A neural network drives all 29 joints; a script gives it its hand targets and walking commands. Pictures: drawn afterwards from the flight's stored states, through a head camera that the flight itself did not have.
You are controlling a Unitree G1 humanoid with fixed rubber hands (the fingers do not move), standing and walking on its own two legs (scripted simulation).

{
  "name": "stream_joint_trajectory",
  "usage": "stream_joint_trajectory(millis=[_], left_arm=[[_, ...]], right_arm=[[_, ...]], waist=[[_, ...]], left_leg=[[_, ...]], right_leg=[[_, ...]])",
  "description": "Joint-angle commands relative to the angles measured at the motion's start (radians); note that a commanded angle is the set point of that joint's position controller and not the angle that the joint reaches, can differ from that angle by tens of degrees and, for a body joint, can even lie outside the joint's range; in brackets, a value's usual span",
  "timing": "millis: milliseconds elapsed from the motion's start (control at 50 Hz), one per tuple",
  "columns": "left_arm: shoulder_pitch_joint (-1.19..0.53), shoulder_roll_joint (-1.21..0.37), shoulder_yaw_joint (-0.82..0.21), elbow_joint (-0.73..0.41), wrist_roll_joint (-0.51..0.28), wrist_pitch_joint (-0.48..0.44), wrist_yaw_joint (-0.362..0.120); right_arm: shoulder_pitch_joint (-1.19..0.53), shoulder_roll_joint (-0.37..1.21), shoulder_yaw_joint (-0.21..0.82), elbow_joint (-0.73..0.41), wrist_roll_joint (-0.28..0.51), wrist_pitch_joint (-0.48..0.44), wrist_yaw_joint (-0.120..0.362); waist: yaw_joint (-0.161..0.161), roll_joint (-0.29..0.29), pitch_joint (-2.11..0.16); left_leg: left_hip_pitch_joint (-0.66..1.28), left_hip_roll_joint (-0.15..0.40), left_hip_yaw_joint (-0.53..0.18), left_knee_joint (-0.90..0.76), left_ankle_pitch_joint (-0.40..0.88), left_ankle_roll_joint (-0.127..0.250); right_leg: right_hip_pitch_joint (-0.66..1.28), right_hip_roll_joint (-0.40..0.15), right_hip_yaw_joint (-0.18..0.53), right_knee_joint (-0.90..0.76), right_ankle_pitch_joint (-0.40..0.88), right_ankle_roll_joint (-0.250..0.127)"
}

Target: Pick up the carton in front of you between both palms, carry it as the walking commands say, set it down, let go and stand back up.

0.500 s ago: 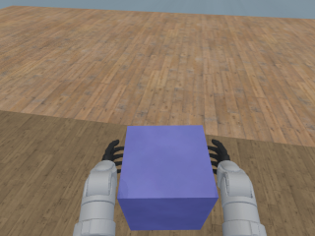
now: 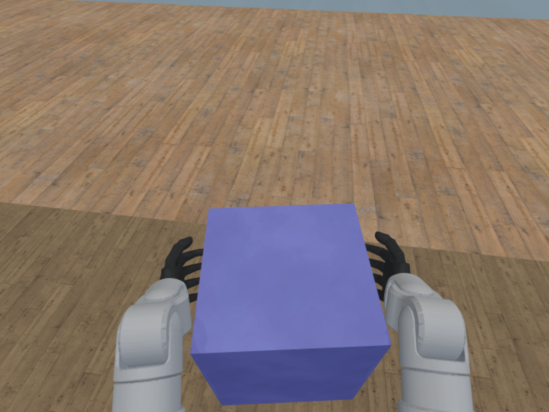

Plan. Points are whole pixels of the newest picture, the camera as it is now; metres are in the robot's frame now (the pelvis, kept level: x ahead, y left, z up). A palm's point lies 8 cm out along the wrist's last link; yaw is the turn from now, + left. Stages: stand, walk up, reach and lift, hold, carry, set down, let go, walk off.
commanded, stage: carry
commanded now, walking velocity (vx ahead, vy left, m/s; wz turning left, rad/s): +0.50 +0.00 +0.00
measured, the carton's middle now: (284, 309) +0.28 +0.01 +0.02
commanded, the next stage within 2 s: none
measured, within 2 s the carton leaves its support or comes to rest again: neither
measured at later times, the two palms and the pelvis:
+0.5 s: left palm (219, 162) +0.54 +0.13 +0.10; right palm (373, 159) +0.56 -0.17 +0.10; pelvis +0.28 -0.03 +0.01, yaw +2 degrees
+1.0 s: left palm (236, 87) +0.89 +0.14 +0.10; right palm (347, 87) +0.88 -0.16 +0.10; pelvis +0.62 +0.00 +0.01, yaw -1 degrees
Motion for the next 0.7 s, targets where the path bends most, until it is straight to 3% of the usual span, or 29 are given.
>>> stream_joint_trajectory(millis=[0,20,40,80,120,160,180,200,220,240,260,280,300,320,360,440,520,580,600,620,640,660,680], left_arm=[[-0.547,-0.895,-0.758,-0.126,-0.435,0.047,-0.277],[-0.534,-0.897,-0.746,-0.130,-0.443,0.055,-0.281],[-0.509,-0.902,-0.741,-0.145,-0.449,0.061,-0.284],[-0.499,-0.897,-0.743,-0.181,-0.444,0.068,-0.279],[-0.488,-0.896,-0.732,-0.194,-0.437,0.078,-0.264],[-0.446,-0.871,-0.711,-0.189,-0.416,0.091,-0.250],[-0.432,-0.855,-0.698,-0.180,-0.402,0.099,-0.245],[-0.409,-0.831,-0.680,-0.159,-0.383,0.107,-0.239],[-0.431,-0.821,-0.669,-0.140,-0.365,0.111,-0.234],[-0.464,-0.830,-0.670,-0.155,-0.372,0.120,-0.231],[-0.484,-0.852,-0.676,-0.159,-0.383,0.126,-0.230],[-0.503,-0.870,-0.686,-0.169,-0.394,0.127,-0.232],[-0.523,-0.896,-0.697,-0.178,-0.405,0.126,-0.237],[-0.530,-0.917,-0.708,-0.179,-0.415,0.123,-0.244],[-0.529,-0.933,-0.725,-0.184,-0.438,0.117,-0.260],[-0.481,-0.924,-0.738,-0.177,-0.456,0.107,-0.288],[-0.446,-0.909,-0.736,-0.167,-0.443,0.097,-0.296],[-0.439,-0.898,-0.737,-0.182,-0.435,0.092,-0.296],[-0.441,-0.893,-0.742,-0.189,-0.433,0.090,-0.296],[-0.449,-0.882,-0.744,-0.186,-0.428,0.088,-0.296],[-0.462,-0.896,-0.756,-0.206,-0.435,0.094,-0.294],[-0.457,-0.892,-0.755,-0.201,-0.428,0.088,-0.295],[-0.464,-0.920,-0.759,-0.187,-0.423,0.078,-0.293]], right_arm=[[-0.376,0.866,0.708,-0.118,0.345,0.056,0.216],[-0.385,0.897,0.715,-0.148,0.353,0.070,0.213],[-0.388,0.914,0.719,-0.188,0.366,0.078,0.213],[-0.434,0.916,0.736,-0.253,0.393,0.090,0.218],[-0.439,0.885,0.744,-0.275,0.415,0.109,0.224],[-0.425,0.852,0.742,-0.275,0.427,0.128,0.230],[-0.419,0.827,0.740,-0.272,0.430,0.138,0.233],[-0.449,0.796,0.736,-0.281,0.435,0.153,0.238],[-0.492,0.791,0.741,-0.280,0.450,0.169,0.243],[-0.501,0.802,0.744,-0.261,0.457,0.176,0.248],[-0.501,0.814,0.732,-0.244,0.458,0.179,0.252],[-0.490,0.838,0.724,-0.221,0.457,0.177,0.253],[-0.477,0.855,0.718,-0.206,0.446,0.170,0.251],[-0.464,0.871,0.718,-0.196,0.430,0.162,0.247],[-0.428,0.915,0.717,-0.179,0.401,0.144,0.237],[-0.343,0.931,0.707,-0.168,0.339,0.121,0.214],[-0.344,0.917,0.720,-0.195,0.341,0.115,0.213],[-0.343,0.913,0.728,-0.205,0.358,0.110,0.222],[-0.337,0.911,0.727,-0.202,0.359,0.107,0.226],[-0.326,0.913,0.724,-0.196,0.361,0.107,0.231],[-0.329,0.897,0.714,-0.171,0.351,0.099,0.237],[-0.317,0.930,0.726,-0.165,0.371,0.094,0.243],[-0.347,0.950,0.735,-0.189,0.390,0.089,0.248]], waist=[[-0.045,0.276,-0.109],[-0.046,0.192,-0.109],[-0.045,0.140,-0.128],[-0.033,0.157,-0.135],[-0.024,0.196,-0.140],[-0.001,0.145,-0.171],[0.006,0.087,-0.217],[0.033,-0.122,-0.223],[0.034,-0.264,-0.174],[0.023,-0.165,-0.152],[0.021,-0.080,-0.140],[0.016,-0.011,-0.156],[0.015,0.015,-0.159],[0.016,-0.004,-0.162],[0.017,-0.053,-0.152],[0.017,-0.081,-0.096],[0.022,-0.131,-0.030],[-0.002,-0.144,-0.107],[-0.020,-0.103,-0.162],[-0.046,-0.036,-0.218],[-0.036,0.216,-0.308],[-0.030,0.280,-0.272],[-0.028,0.232,-0.250]], left_leg=[[0.576,0.413,-0.578,-0.189,0.392,0.244],[0.596,0.413,-0.542,-0.190,0.429,0.242],[0.595,0.400,-0.486,-0.206,0.356,0.212],[0.499,0.325,-0.324,-0.223,0.327,0.131],[0.344,0.260,-0.170,-0.220,0.253,0.084],[0.117,0.189,-0.030,-0.072,0.206,0.035],[-0.018,0.160,0.028,0.067,0.186,0.011],[-0.185,0.074,0.077,0.349,0.017,-0.044],[-0.431,-0.016,0.009,0.547,-0.236,-0.056],[-0.501,0.057,-0.102,0.675,-0.263,-0.017],[-0.511,0.096,-0.122,0.711,-0.236,0.004],[-0.511,0.119,-0.125,0.695,-0.167,0.011],[-0.485,0.131,-0.126,0.633,-0.102,0.008],[-0.450,0.126,-0.113,0.562,-0.056,0.002],[-0.429,0.095,-0.064,0.461,-0.004,-0.011],[-0.419,0.050,0.005,0.220,0.102,-0.017],[-0.267,0.007,0.090,0.034,0.238,0.017],[0.022,-0.055,0.154,-0.027,0.242,0.035],[0.199,-0.065,0.171,-0.045,0.185,0.032],[0.387,0.065,0.013,-0.051,0.077,0.037],[0.577,0.379,-0.528,-0.162,-0.126,0.205],[0.576,0.426,-0.710,-0.295,-0.011,0.258],[0.544,0.409,-0.585,-0.269,0.109,0.235]], right_leg=[[-0.601,0.021,-0.068,0.254,-0.175,-0.015],[-0.631,0.004,-0.044,0.250,-0.205,-0.019],[-0.617,-0.006,-0.038,0.189,-0.177,-0.025],[-0.471,0.011,-0.085,0.031,0.015,-0.021],[-0.240,0.047,-0.147,-0.098,0.139,-0.020],[0.133,0.103,-0.236,-0.212,0.274,-0.023],[0.340,0.060,-0.191,-0.202,0.228,-0.039],[0.424,-0.167,0.204,-0.374,-0.026,-0.094],[0.507,-0.362,0.575,-0.465,0.043,-0.228],[0.482,-0.396,0.580,-0.438,0.166,-0.271],[0.441,-0.361,0.494,-0.407,0.297,-0.257],[0.429,-0.339,0.408,-0.407,0.335,-0.230],[0.405,-0.313,0.321,-0.424,0.382,-0.190],[0.393,-0.279,0.235,-0.436,0.440,-0.158],[0.398,-0.232,0.132,-0.440,0.536,-0.137],[0.411,-0.176,0.001,-0.436,0.684,-0.131],[0.349,-0.150,-0.085,-0.432,0.803,-0.108],[0.323,-0.132,-0.179,-0.210,1.023,-0.067],[0.250,-0.105,-0.206,-0.043,0.950,-0.046],[0.091,-0.089,-0.186,0.154,0.678,-0.032],[-0.194,0.032,-0.152,0.478,0.354,0.010],[-0.357,0.092,-0.035,0.635,-0.015,-0.007],[-0.392,0.023,0.026,0.696,-0.004,-0.034]])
